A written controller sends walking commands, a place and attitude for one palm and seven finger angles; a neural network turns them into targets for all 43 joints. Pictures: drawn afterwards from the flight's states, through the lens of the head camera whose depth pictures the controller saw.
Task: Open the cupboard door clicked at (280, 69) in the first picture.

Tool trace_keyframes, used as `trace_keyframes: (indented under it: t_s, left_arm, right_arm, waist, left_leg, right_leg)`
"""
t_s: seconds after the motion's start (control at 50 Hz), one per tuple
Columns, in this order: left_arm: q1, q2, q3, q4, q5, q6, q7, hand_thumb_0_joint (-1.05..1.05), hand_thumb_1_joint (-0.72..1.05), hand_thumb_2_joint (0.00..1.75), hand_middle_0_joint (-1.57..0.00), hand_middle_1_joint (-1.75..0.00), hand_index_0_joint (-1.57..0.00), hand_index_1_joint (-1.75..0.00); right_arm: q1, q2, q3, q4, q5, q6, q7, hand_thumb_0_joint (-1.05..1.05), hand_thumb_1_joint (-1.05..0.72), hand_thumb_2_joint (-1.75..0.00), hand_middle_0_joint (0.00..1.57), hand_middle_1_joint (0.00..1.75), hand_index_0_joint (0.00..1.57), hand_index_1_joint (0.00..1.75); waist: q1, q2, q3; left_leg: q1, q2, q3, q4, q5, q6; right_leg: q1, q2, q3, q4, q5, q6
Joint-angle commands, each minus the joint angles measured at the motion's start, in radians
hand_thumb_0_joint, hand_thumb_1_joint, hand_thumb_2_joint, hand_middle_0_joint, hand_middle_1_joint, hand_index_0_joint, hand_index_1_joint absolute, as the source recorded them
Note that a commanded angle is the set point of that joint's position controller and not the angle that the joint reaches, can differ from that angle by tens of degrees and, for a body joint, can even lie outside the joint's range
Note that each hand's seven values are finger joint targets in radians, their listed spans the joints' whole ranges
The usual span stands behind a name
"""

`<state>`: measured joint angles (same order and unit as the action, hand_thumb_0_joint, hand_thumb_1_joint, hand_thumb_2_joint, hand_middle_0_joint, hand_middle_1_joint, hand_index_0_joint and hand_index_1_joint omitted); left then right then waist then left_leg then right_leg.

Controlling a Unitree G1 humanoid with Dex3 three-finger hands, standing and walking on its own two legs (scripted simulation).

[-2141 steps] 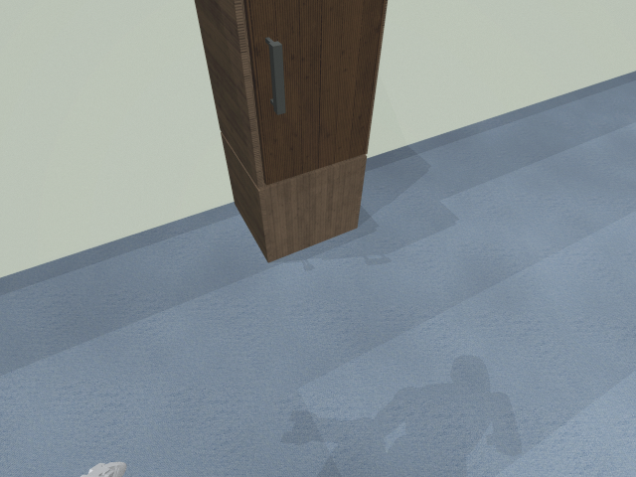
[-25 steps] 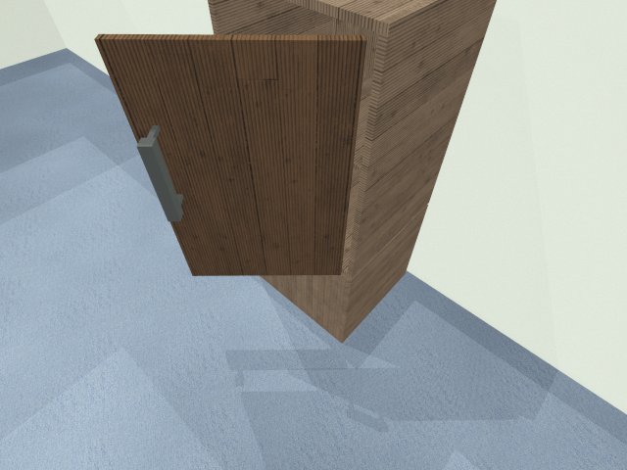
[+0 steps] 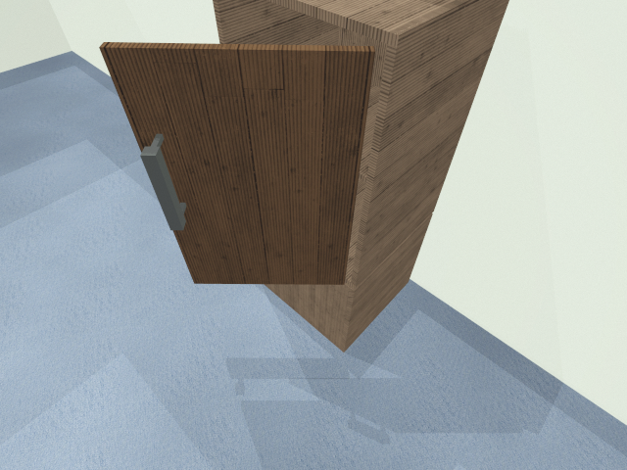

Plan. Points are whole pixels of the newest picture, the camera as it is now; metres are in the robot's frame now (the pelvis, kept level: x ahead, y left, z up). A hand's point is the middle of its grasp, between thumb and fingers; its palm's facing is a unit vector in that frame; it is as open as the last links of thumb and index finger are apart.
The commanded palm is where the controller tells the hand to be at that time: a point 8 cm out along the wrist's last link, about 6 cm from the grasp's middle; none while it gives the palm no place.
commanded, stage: shuffle to correct the standing spot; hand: left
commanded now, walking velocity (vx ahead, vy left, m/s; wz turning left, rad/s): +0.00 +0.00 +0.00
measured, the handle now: (168, 184) +0.56 +0.30 +0.02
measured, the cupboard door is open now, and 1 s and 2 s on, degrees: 43 43 43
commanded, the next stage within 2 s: come to a stop and stand still in 0.28 s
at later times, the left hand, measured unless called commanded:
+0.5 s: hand out of the picture +0.04 +0.24 -0.18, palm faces +0.05 -0.97 -0.22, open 7.4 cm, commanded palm none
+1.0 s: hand out of the picture +0.11 +0.20 -0.17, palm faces +0.03 -0.98 -0.20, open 7.3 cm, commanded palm none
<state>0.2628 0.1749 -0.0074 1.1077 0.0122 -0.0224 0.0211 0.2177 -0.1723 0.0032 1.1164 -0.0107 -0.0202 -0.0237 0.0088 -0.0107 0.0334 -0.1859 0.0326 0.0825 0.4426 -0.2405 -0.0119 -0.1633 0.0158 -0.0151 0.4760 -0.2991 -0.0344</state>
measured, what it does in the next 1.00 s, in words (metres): steps on the spot: right foot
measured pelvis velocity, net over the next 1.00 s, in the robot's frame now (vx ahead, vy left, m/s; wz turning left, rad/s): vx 0.06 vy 0.02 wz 0.02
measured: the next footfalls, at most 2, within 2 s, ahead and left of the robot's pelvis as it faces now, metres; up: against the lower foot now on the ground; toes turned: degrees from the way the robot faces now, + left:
right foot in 0.66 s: +0.07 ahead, -0.06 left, +0.00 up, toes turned +2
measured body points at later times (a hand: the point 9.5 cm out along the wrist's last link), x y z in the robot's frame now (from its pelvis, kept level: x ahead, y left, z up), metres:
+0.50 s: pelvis +0.03 +0.05 +0.00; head +0.07 +0.06 +0.44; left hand +0.04 +0.29 -0.16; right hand +0.05 -0.18 -0.16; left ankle +0.01 +0.13 -0.74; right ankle -0.01 -0.07 -0.68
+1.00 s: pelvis +0.06 +0.02 +0.00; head +0.07 +0.02 +0.45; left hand +0.11 +0.25 -0.15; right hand +0.07 -0.21 -0.16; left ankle +0.01 +0.13 -0.74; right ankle +0.07 -0.07 -0.74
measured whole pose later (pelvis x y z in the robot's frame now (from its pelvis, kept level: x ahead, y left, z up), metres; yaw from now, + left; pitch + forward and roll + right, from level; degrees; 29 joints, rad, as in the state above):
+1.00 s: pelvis +0.06 +0.02 +0.00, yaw +1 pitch -1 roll +1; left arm 0.18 0.18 0.00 1.07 0.01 -0.02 0.03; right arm 0.24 -0.15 0.00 1.14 -0.01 -0.02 -0.03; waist -0.01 -0.02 0.04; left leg -0.09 0.01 0.11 0.39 -0.29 0.00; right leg -0.21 0.00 -0.06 0.47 -0.24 -0.04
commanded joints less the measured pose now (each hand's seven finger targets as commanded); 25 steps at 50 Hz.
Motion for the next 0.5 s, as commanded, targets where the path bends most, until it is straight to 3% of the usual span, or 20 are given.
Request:
trace_keyframes:
  t_s: [0.0,0.08,0.14,0.2,0.24,0.26,0.28,0.3,0.32,0.34,0.36,0.38,0.4,0.42,0.46,0.48]
  left_arm:
    - [0.042,0.132,0.026,-0.035,0.003,-0.014,0.012,0.0,0.9,0.9,-0.2,-0.3,-0.2,-0.3]
    - [0.057,0.154,0.038,-0.043,0.008,-0.01,0.011,0.0,0.9,0.9,-0.2,-0.3,-0.2,-0.3]
    - [0.081,0.174,0.051,-0.049,0.008,-0.001,0.012,0.0,0.9,0.9,-0.2,-0.3,-0.2,-0.3]
    - [0.118,0.187,0.069,-0.059,0.011,0.0,0.018,0.0,0.9,0.9,-0.2,-0.3,-0.2,-0.3]
    - [0.118,0.192,0.079,-0.07,0.014,0.002,0.021,0.0,0.9,0.9,-0.2,-0.3,-0.2,-0.3]
    - [0.106,0.191,0.082,-0.077,0.013,0.006,0.022,0.0,0.9,0.9,-0.2,-0.3,-0.2,-0.3]
    - [0.083,0.186,0.082,-0.088,0.012,0.01,0.02,0.0,0.9,0.9,-0.2,-0.3,-0.2,-0.3]
    - [0.063,0.171,0.08,-0.101,0.012,0.016,0.018,0.0,0.9,0.9,-0.2,-0.3,-0.2,-0.3]
    - [0.036,0.141,0.074,-0.118,0.012,0.023,0.015,0.0,0.9,0.9,-0.2,-0.3,-0.2,-0.3]
    - [-0.019,0.104,0.065,-0.145,0.016,0.025,0.013,0.0,0.9,0.9,-0.2,-0.3,-0.2,-0.3]
    - [-0.063,0.091,0.059,-0.168,0.019,0.025,0.015,0.0,0.9,0.9,-0.2,-0.3,-0.2,-0.3]
    - [-0.078,0.09,0.059,-0.172,0.015,0.023,0.014,0.0,0.9,0.9,-0.2,-0.3,-0.2,-0.3]
    - [-0.069,0.078,0.057,-0.163,0.012,0.022,0.012,0.0,0.9,0.9,-0.2,-0.3,-0.2,-0.3]
    - [-0.042,0.06,0.052,-0.149,0.013,0.024,0.008,0.0,0.9,0.9,-0.2,-0.3,-0.2,-0.3]
    - [-0.004,0.043,0.044,-0.133,0.009,0.029,0.004,0.0,0.9,0.9,-0.2,-0.3,-0.2,-0.3]
    - [0.002,0.045,0.041,-0.128,0.008,0.031,0.005,0.0,0.9,0.9,-0.2,-0.3,-0.2,-0.3]
  right_arm:
    - [0.043,-0.113,-0.018,-0.028,-0.002,-0.014,-0.007,0.0,-0.9,-0.9,0.2,0.3,0.2,0.3]
    - [0.045,-0.113,-0.021,-0.04,-0.005,-0.005,0.0,0.0,-0.9,-0.9,0.2,0.3,0.2,0.3]
    - [0.044,-0.093,-0.02,-0.064,-0.008,0.007,0.006,0.0,-0.9,-0.9,0.2,0.3,0.2,0.3]
    - [0.027,-0.091,-0.025,-0.093,-0.009,0.011,0.006,0.0,-0.9,-0.9,0.2,0.3,0.2,0.3]
    - [0.036,-0.088,-0.027,-0.105,-0.007,0.008,0.005,0.0,-0.9,-0.9,0.2,0.3,0.2,0.3]
    - [0.056,-0.084,-0.029,-0.103,-0.006,0.007,0.006,0.0,-0.9,-0.9,0.2,0.3,0.2,0.3]
    - [0.092,-0.088,-0.029,-0.094,-0.006,0.005,0.007,0.0,-0.9,-0.9,0.2,0.3,0.2,0.3]
    - [0.13,-0.106,-0.033,-0.086,-0.009,0.004,0.007,0.0,-0.9,-0.9,0.2,0.3,0.2,0.3]
    - [0.181,-0.147,-0.042,-0.079,-0.016,0.003,0.004,0.0,-0.9,-0.9,0.2,0.3,0.2,0.3]
    - [0.245,-0.179,-0.05,-0.068,-0.018,0.004,0.001,0.0,-0.9,-0.9,0.2,0.3,0.2,0.3]
    - [0.275,-0.168,-0.047,-0.068,-0.013,0.006,-0.005,0.0,-0.9,-0.9,0.2,0.3,0.2,0.3]
    - [0.252,-0.151,-0.042,-0.081,-0.015,0.003,-0.008,0.0,-0.9,-0.9,0.2,0.3,0.2,0.3]
    - [0.2,-0.128,-0.036,-0.101,-0.018,-0.003,-0.009,0.0,-0.9,-0.9,0.2,0.3,0.2,0.3]
    - [0.161,-0.122,-0.032,-0.113,-0.019,-0.01,-0.011,0.0,-0.9,-0.9,0.2,0.3,0.2,0.3]
    - [0.122,-0.111,-0.028,-0.115,-0.013,-0.023,-0.017,0.0,-0.9,-0.9,0.2,0.3,0.2,0.3]
    - [0.115,-0.124,-0.028,-0.11,-0.013,-0.026,-0.019,0.0,-0.9,-0.9,0.2,0.3,0.2,0.3]
  waist:
    - [-0.009,0.001,-0.006]
    - [0.005,-0.002,0.008]
    - [0.015,-0.082,0.037]
    - [0.034,-0.129,0.052]
    - [0.03,-0.126,0.048]
    - [0.018,-0.114,0.045]
    - [-0.002,-0.096,0.03]
    - [-0.017,-0.035,0.023]
    - [-0.04,0.126,0.015]
    - [-0.067,0.27,0.022]
    - [-0.078,0.224,0.052]
    - [-0.067,0.145,0.05]
    - [-0.042,0.07,0.043]
    - [-0.018,0.046,0.022]
    - [0.007,0.056,-0.004]
    - [0.009,0.077,-0.018]
  left_leg:
    - [0.042,0.082,-0.084,-0.055,0.159,0.038]
    - [-0.016,0.053,-0.055,-0.005,0.05,0.031]
    - [-0.111,0.011,-0.02,0.073,-0.052,0.016]
    - [-0.207,0.004,-0.009,0.172,-0.142,0.007]
    - [-0.203,0.009,-0.012,0.149,-0.151,0.009]
    - [-0.15,0.006,-0.001,0.095,-0.099,0.012]
    - [-0.052,0.007,0.001,0.029,-0.009,0.02]
    - [0.049,0.035,-0.019,0.005,0.103,0.037]
    - [0.134,0.129,-0.142,-0.035,0.211,0.099]
    - [0.191,0.248,-0.297,-0.137,0.287,0.198]
    - [0.19,0.299,-0.359,-0.16,0.342,0.275]
    - [0.167,0.308,-0.361,-0.142,0.375,0.302]
    - [0.125,0.292,-0.322,-0.142,0.411,0.292]
    - [0.094,0.264,-0.272,-0.149,0.459,0.268]
    - [0.062,0.222,-0.185,-0.141,0.587,0.239]
    - [0.062,0.212,-0.156,-0.134,0.633,0.226]
  right_leg:
    - [-0.043,-0.12,0.113,-0.094,0.277,-0.012]
    - [-0.02,-0.155,0.156,-0.099,0.181,-0.038]
    - [0.014,-0.228,0.242,-0.144,0.125,-0.08]
    - [0.073,-0.316,0.309,-0.143,0.305,-0.14]
    - [0.082,-0.332,0.285,-0.097,0.415,-0.154]
    - [0.057,-0.318,0.246,-0.063,0.43,-0.139]
    - [-0.008,-0.276,0.187,-0.017,0.403,-0.108]
    - [-0.091,-0.208,0.114,0.051,0.308,-0.072]
    - [-0.205,-0.11,0.012,0.193,0.101,-0.028]
    - [-0.354,-0.03,-0.089,0.396,-0.265,0.006]
    - [-0.446,-0.044,-0.045,0.559,-0.351,0.001]
    - [-0.469,-0.077,-0.013,0.635,-0.326,-0.008]
    - [-0.438,-0.1,0.006,0.644,-0.268,-0.005]
    - [-0.389,-0.107,0.002,0.619,-0.211,0.007]
    - [-0.287,-0.103,-0.009,0.491,-0.146,0.022]
    - [-0.248,-0.097,-0.017,0.43,-0.12,0.029]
